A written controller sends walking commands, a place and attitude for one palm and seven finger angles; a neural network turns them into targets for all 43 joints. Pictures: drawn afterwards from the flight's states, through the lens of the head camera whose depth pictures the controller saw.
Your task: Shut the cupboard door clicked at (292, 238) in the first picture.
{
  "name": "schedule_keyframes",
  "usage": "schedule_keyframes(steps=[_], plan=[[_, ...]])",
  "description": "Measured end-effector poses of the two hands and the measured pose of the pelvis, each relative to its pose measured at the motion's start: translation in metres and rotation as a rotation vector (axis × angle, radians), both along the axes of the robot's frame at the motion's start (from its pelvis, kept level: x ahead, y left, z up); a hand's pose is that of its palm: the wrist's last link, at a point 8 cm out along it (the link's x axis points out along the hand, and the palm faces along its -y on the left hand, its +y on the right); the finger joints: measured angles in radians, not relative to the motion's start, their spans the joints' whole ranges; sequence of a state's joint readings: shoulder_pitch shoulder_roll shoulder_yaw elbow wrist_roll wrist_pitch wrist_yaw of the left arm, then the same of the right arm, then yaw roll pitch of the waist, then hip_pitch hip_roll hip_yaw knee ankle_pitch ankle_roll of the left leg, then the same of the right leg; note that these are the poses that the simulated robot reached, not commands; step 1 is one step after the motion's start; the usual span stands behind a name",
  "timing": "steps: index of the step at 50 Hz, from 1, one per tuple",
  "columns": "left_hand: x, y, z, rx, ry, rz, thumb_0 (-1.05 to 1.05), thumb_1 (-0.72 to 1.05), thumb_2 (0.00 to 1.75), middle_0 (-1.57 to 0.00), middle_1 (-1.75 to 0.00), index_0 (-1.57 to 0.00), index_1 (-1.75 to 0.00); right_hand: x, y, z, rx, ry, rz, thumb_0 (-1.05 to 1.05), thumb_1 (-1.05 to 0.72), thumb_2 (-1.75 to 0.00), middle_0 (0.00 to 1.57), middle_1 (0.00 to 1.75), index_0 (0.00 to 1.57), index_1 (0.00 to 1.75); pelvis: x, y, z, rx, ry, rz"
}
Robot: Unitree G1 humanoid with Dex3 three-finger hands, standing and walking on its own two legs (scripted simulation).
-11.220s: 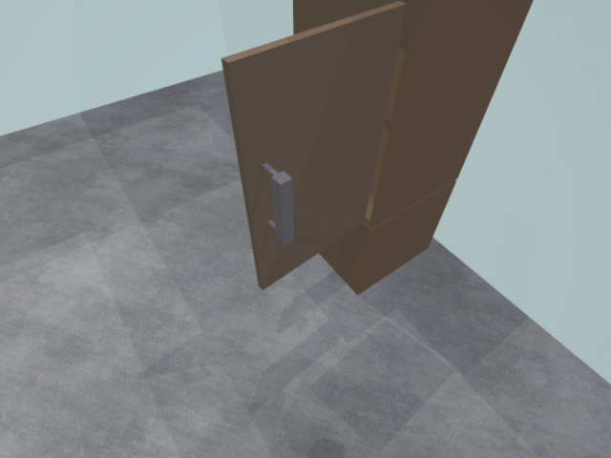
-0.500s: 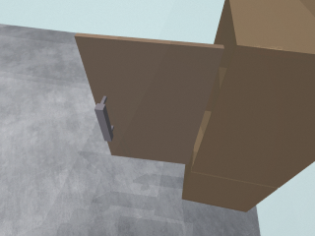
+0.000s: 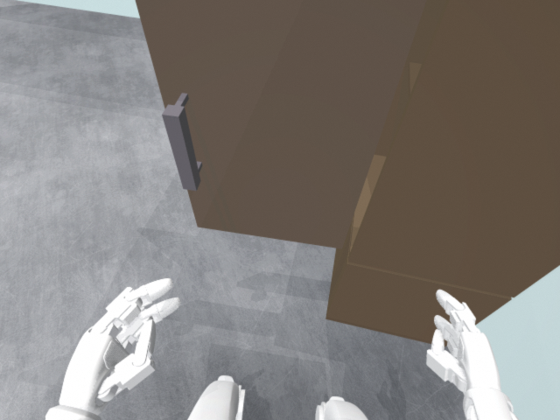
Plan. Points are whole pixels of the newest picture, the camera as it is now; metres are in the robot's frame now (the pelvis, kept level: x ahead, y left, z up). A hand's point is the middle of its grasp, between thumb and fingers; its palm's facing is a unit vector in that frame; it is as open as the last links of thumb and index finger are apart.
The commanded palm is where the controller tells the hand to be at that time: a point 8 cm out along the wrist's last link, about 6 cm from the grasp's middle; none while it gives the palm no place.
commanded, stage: raise the hand and make a fist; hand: left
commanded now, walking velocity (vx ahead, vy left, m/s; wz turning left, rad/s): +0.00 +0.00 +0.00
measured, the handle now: (187, 143) +0.54 +0.22 +0.06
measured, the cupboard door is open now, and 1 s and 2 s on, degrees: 94 94 94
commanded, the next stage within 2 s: bring the fist close to the handle in 1.54 s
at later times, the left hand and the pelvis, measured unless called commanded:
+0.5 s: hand (132, 339) +0.21 +0.20 +0.05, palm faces -0.07 -1.00 -0.04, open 4.0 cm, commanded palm +0.18 +0.25 +0.05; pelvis -0.01 +0.02 -0.01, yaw -1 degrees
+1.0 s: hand (127, 329) +0.21 +0.21 +0.06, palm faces -0.08 -1.00 -0.03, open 3.1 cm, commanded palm +0.20 +0.26 +0.06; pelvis +0.00 +0.02 +0.00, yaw +0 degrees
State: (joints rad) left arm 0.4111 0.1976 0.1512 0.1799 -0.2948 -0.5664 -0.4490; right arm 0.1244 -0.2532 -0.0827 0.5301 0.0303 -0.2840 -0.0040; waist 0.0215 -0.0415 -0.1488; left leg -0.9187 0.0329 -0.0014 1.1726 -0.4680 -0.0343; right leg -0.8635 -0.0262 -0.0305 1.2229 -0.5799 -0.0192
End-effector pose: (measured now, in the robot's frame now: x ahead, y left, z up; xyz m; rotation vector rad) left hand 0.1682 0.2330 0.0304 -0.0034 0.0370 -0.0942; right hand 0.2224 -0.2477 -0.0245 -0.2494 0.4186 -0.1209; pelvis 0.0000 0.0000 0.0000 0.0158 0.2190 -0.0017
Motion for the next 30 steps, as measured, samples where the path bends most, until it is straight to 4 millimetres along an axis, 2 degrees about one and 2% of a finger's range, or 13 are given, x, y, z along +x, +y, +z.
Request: schedule_keyframes(steps=[3, 6, 10, 14, 18, 22, 26, 30], plan=[[-0.023, 0.01, -0.014, 0.002, 0.049, 0.063, 0.01, 0.91, 0.89, -0.43, -0.55, -0.43, -0.55, 0.007, 0.008, -0.01, -0.009, -0.026, 0.028, 0.01, -0.9, -0.9, 0.2, 0.3, 0.2, 0.29, -0.006, -0.001, -0.015, -0.018, 0.01, 0.012], [-0.03, 0.015, -0.004, 0.032, 0.002, 0.091, 0.01, 0.9, 0.89, -0.48, -0.61, -0.49, -0.61, 0.004, 0.021, -0.025, -0.002, -0.008, 0.051, 0.01, -0.9, -0.9, 0.2, 0.3, 0.2, 0.29, -0.01, -0.001, -0.024, -0.039, 0.011, 0.023], [-0.014, 0.011, 0.01, 0.045, -0.064, 0.038, 0.02, 0.9, 0.9, -0.55, -0.69, -0.56, -0.69, -0.016, 0.037, -0.048, 0.035, 0.073, 0.052, 0.02, -0.9, -0.9, 0.2, 0.3, 0.2, 0.29, -0.015, 0.001, -0.027, -0.06, 0.015, 0.03], [0.009, 0.006, 0.01, 0.03, -0.005, -0.032, 0.01, 0.9, 0.9, -0.63, -0.77, -0.63, -0.77, -0.045, 0.046, -0.064, 0.084, 0.168, 0.004, 0.02, -0.9, -0.9, 0.21, 0.3, 0.2, 0.3, -0.016, 0.005, -0.022, -0.063, 0.025, 0.025], [0.02, 0.009, 0.011, 0.028, 0.062, -0.029, 0.01, 0.9, 0.9, -0.7, -0.85, -0.7, -0.85, -0.072, 0.045, -0.067, 0.107, 0.238, -0.065, 0.02, -0.9, -0.9, 0.21, 0.3, 0.2, 0.3, -0.012, 0.011, -0.014, -0.057, 0.033, 0.01], [0.022, 0.02, 0.017, 0.038, 0.052, 0.016, 0.01, 0.9, 0.89, -0.77, -0.92, -0.78, -0.93, -0.087, 0.038, -0.066, 0.088, 0.277, -0.107, 0.02, -0.9, -0.9, 0.21, 0.3, 0.2, 0.3, -0.007, 0.016, -0.01, -0.052, 0.041, 0.002], [0.02, 0.024, 0.019, 0.045, 0.029, 0.027, 0.01, 0.91, 0.9, -0.84, -1.0, -0.85, -1.01, -0.087, 0.029, -0.062, 0.048, 0.281, -0.109, 0.02, -0.9, -0.9, 0.21, 0.3, 0.2, 0.3, -0.005, 0.021, -0.01, -0.053, 0.046, 0.005], [0.019, 0.023, 0.017, 0.04, 0.022, 0.009, 0.01, 0.91, 0.9, -0.92, -1.08, -0.92, -1.09, -0.073, 0.026, -0.055, 0.016, 0.25, -0.095, 0.02, -0.9, -0.9, 0.2, 0.3, 0.2, 0.29, -0.003, 0.025, -0.011, -0.056, 0.048, 0.008]])
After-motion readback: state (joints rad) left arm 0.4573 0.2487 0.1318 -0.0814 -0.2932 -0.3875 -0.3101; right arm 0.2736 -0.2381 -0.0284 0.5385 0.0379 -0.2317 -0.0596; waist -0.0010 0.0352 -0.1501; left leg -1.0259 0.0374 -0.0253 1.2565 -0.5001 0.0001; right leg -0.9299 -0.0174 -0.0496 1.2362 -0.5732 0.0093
